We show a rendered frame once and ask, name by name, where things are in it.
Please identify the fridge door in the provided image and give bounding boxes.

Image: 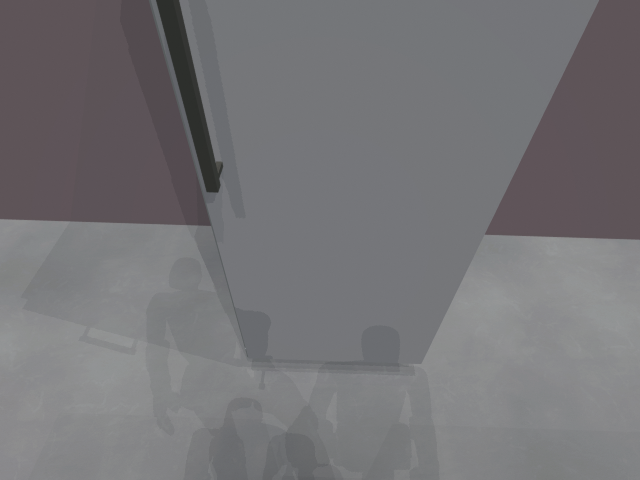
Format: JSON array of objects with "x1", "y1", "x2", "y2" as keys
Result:
[{"x1": 151, "y1": 0, "x2": 599, "y2": 364}]

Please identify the handle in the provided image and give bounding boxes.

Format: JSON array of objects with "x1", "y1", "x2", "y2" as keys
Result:
[{"x1": 156, "y1": 0, "x2": 223, "y2": 193}]

